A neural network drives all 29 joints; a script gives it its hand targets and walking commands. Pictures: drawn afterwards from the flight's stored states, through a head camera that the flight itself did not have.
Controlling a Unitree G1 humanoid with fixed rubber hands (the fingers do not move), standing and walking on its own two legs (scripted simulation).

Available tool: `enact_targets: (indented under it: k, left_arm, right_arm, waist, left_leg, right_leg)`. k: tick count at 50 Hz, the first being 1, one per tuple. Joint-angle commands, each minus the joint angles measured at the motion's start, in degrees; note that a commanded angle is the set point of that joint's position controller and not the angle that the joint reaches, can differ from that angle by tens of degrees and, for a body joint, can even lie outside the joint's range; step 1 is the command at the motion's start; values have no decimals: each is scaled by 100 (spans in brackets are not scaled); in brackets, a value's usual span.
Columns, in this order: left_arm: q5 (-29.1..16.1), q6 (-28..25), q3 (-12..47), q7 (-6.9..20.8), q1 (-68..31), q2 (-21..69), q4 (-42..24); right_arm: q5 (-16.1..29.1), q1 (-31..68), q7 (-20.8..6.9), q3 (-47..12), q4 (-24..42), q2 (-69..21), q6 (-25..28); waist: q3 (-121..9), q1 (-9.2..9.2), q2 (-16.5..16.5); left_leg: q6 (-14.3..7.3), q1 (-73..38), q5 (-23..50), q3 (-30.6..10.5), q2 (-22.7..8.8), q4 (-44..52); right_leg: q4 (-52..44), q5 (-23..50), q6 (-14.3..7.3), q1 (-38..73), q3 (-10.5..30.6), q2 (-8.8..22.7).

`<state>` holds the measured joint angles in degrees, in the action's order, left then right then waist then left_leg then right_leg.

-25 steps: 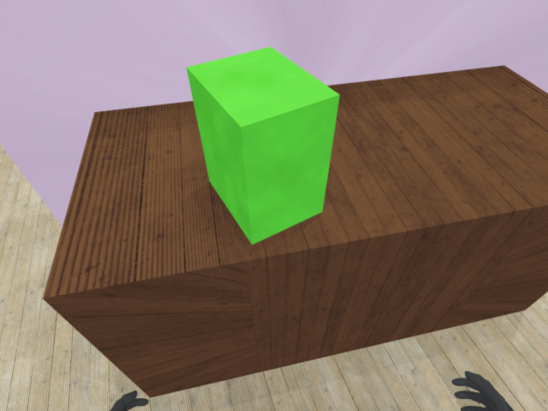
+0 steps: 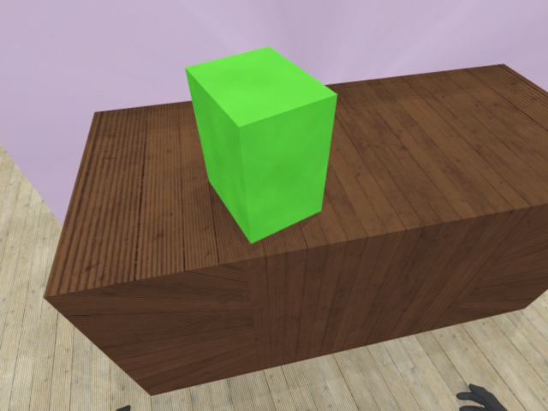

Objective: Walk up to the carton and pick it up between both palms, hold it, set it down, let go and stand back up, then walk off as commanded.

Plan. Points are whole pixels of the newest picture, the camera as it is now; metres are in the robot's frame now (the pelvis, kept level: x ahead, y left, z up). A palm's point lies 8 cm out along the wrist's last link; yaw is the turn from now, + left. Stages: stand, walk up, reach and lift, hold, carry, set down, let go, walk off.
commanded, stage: stand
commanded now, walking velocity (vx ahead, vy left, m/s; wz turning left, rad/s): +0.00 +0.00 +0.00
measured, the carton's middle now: (259, 146) +0.60 +0.06 +0.06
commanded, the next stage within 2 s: walk up in 0.20 s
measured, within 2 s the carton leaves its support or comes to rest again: neither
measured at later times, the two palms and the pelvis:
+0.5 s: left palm out of the picture +0.10 +0.28 -0.09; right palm out of the picture +0.09 -0.31 -0.07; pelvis -0.01 -0.01 +0.01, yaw +0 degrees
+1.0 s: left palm out of the picture +0.08 +0.23 -0.06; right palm out of the picture +0.14 -0.42 -0.07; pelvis +0.05 -0.10 +0.02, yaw +5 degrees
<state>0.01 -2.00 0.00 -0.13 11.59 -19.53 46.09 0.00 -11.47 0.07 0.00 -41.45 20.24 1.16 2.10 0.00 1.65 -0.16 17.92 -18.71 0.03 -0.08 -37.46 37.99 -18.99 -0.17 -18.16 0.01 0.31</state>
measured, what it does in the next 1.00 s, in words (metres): steps to the right: right foot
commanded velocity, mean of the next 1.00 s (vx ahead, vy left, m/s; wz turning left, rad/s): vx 0.00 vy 0.00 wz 0.00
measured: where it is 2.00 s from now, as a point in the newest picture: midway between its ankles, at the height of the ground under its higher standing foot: outside the picture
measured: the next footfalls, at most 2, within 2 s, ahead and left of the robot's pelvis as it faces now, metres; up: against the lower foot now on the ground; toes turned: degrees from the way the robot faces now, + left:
right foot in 0.72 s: +0.10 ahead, -0.17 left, +0.00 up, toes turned +2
left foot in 1.22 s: +0.18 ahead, +0.05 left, +0.00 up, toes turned +9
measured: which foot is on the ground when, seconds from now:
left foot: down 0.00-0.72, up 0.74-1.00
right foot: down 0.00-0.46, up 0.48-0.70, down 0.72-1.00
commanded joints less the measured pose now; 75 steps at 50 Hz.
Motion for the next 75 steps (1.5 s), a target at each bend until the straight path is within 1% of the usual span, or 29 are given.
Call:
enact_targets:
  k: [1, 9, 19, 21, 23, 24, 26, 29, 32, 33, 34, 35, 36, 37, 39, 41, 43, 47, 51, 54, 57, 59, 61, 62, 64, 66, 69, 73, 75]
  left_arm:
    - [160, -117, -356, -35, -332, -1331, -194]
    - [131, -106, -287, -35, -466, -1186, -148]
    - [125, -182, -312, 54, -410, -1363, 128]
    - [499, 103, -722, 355, -426, -1561, -554]
    - [441, 220, -710, 470, -530, -1436, -751]
    - [404, 248, -745, 481, -629, -1419, -891]
    - [400, 224, -748, 526, -569, -1510, -976]
    - [258, 137, -762, 519, -261, -1336, -1047]
    - [171, 169, -778, 567, -227, -1258, -1288]
    - [210, 133, -803, 552, 150, -1323, -1276]
    - [165, 82, -854, 496, 898, -1370, -945]
    - [252, 39, -947, 389, 1527, -1584, -735]
    - [346, 15, -1079, 290, 1611, -2038, -838]
    - [261, 53, -1126, 285, 1133, -2311, -1028]
    - [201, 140, -1061, 278, 667, -2127, -1133]
    - [202, 70, -954, 246, 393, -1812, -1135]
    - [133, 8, -841, 164, 659, -1591, -1062]
    - [138, 18, -782, 84, 1055, -1402, -1045]
    - [222, 108, -772, 88, 875, -1476, -1150]
    - [225, 159, -698, 91, 944, -1480, -1158]
    - [151, 184, -696, 70, 613, -1410, -1309]
    - [88, 225, -668, 81, 335, -1443, -1350]
    - [0, 235, -566, 68, 546, -1096, -1376]
    - [4, 309, -492, 89, 708, -941, -1354]
    - [39, 476, -626, 73, 1039, -1443, -1100]
    - [15, 469, -696, 161, 1073, -1437, -845]
    - [98, 498, -728, 199, 1243, -1440, -726]
    - [67, 445, -709, 159, 1225, -1380, -663]
    - [26, 473, -731, 175, 1182, -1360, -636]
  right_arm:
    - [-107, 401, 1, 302, -44, 1125, 204]
    - [-112, 382, -26, 282, -180, 1160, 230]
    - [-89, 323, -16, 247, -423, 967, 181]
    - [-136, -1020, 181, 762, -451, 1955, 364]
    - [-196, -1304, 278, 925, -391, 2265, 408]
    - [-208, -1045, 334, 1016, -281, 2404, 465]
    - [-193, -1153, 391, 958, -251, 2336, 575]
    - [-129, -1081, 341, 795, -89, 2073, 614]
    - [-100, -1059, 289, 791, 93, 2157, 548]
    - [-106, -639, 297, 793, 178, 2260, 537]
    - [-54, -168, 280, 725, 233, 2079, 478]
    - [-81, -198, 299, 562, 224, 1491, 419]
    - [4, -296, 312, 329, 435, 927, 425]
    - [-42, -714, 437, 375, 325, 1262, 359]
    - [-12, -910, 360, 494, 94, 1749, 282]
    - [-16, -1089, 253, 562, -96, 1778, 250]
    - [32, -1447, 186, 475, -223, 1581, 209]
    - [22, -1097, 238, 396, -129, 1406, 125]
    - [66, -958, 266, 316, -113, 1209, 143]
    - [-5, -737, 285, 327, -79, 1251, 173]
    - [-19, -924, 231, 348, -73, 1199, 256]
    - [-61, -1314, 250, 410, -207, 1223, 312]
    - [-235, -1575, 268, 622, -182, 1668, 335]
    - [-247, -1470, 284, 677, -113, 2038, 331]
    - [-152, -643, 278, 586, 63, 2116, 266]
    - [-207, -341, 261, 599, 98, 1993, 226]
    - [-111, -935, 212, 635, 35, 1871, 271]
    - [-146, -1061, 152, 621, 56, 1764, 266]
    - [-126, -898, 168, 635, 174, 1762, 188]
  waist:
    - [-525, 3, 9]
    - [-592, 4, -317]
    - [-588, -44, 35]
    - [-484, -117, -124]
    - [169, -267, -597]
    - [516, -144, -647]
    - [428, -67, -232]
    - [-291, -58, -192]
    - [-339, 4, -913]
    - [-454, 293, -1208]
    - [-555, 799, -796]
    - [-605, 1090, 309]
    - [-360, 1075, 1768]
    - [-51, 650, 1210]
    - [188, 468, 677]
    - [556, 195, 308]
    - [424, 151, 434]
    - [270, 382, 603]
    - [19, 390, 1034]
    - [-68, 510, 799]
    - [-210, 262, 725]
    - [-239, 24, 525]
    - [-263, -208, -644]
    - [-193, -127, -1525]
    - [382, 158, -851]
    - [746, 231, -1040]
    - [242, 75, -797]
    - [-213, 8, -1052]
    - [-171, 8, -1105]
  left_leg:
    - [-328, -392, 1121, -492, -568, 687]
    - [-285, -528, 873, -403, -489, 854]
    - [-322, -521, 713, -464, -581, 1093]
    - [-534, -558, -1745, -1189, -631, 1401]
    - [-1239, -706, -2836, -3052, -1803, 2481]
    - [-1468, -615, -2721, -3565, -2192, 2593]
    - [-1530, -1245, -1560, -3466, -2137, 2305]
    - [-1331, -1397, 130, -2317, -1572, 1765]
    - [-1213, -980, 387, -1934, -1419, 1572]
    - [-1071, -317, 444, -1529, -1344, 1274]
    - [-714, 394, 649, -788, -824, 430]
    - [-461, 1414, 269, -411, -185, -1213]
    - [-219, 2904, -1473, -145, 593, -2182]
    - [-167, 2994, -1551, -334, 280, -2389]
    - [-226, 2400, -733, -548, -28, -2618]
    - [-133, 2005, -117, -563, -140, -2587]
    - [-45, 1924, 398, -437, -17, -2386]
    - [-74, 2021, 662, -257, 165, -2349]
    - [-27, 1798, 557, 26, 136, -1232]
    - [-107, 1387, 419, 93, 128, -639]
    - [-135, 990, 1090, 421, 78, -7]
    - [-177, -175, 1928, 655, 119, 793]
    - [-574, -1199, 1686, -598, -479, 1061]
    - [-1082, -825, 759, -2568, -1711, 1592]
    - [-1624, 666, -2239, -3421, -2232, 2527]
    - [-1177, 829, -2330, -2681, -1471, 2528]
    - [-779, 220, -1710, -2445, -1307, 2346]
    - [-701, -573, -717, -2023, -1009, 2027]
    - [-826, -33, -1424, -1921, -1018, 2181]
  right_leg:
    - [-794, 1170, -385, 290, 450, 498]
    - [-991, 978, -452, 273, 683, 625]
    - [-1308, 617, -394, 338, 685, 698]
    - [-655, -2354, -514, -494, 272, 284]
    - [1181, -1517, -252, -1672, 58, 54]
    - [1642, -1092, -227, -2078, 556, 355]
    - [1864, -655, -179, -2535, 751, 512]
    - [1076, -977, -112, -1760, 341, 391]
    - [423, -875, -247, -1078, 262, 348]
    - [-216, -362, -300, -176, 239, 494]
    - [-1130, 289, -246, 1063, 139, 330]
    - [-1687, 302, -145, 2224, 664, 593]
    - [-2177, 727, -161, 2630, 2186, 1757]
    - [-2301, 388, -320, 2176, 2564, 2072]
    - [-2625, -1437, -444, 1163, 2138, 1729]
    - [-2655, -737, -400, 774, 1568, 1441]
    - [-2128, 1665, -57, 982, 599, 926]
    - [-1806, 3564, 35, 1499, 137, 861]
    - [-1467, 3605, -391, 1707, -5, 921]
    - [-1345, 2852, -699, 1671, 138, 1031]
    - [-790, 3333, -690, 1584, -27, 1097]
    - [-338, 1947, -759, 768, -194, 957]
    - [846, 333, -508, -453, -344, 532]
    - [1521, -1603, -247, -1033, -271, 59]
    - [2164, -1703, -201, -568, 330, 150]
    - [2153, -1058, -260, -735, 245, 93]
    - [2198, -584, -287, -818, 196, 178]
    - [1733, -588, -178, -845, 118, 77]
    - [1188, -985, -138, -338, 4, -5]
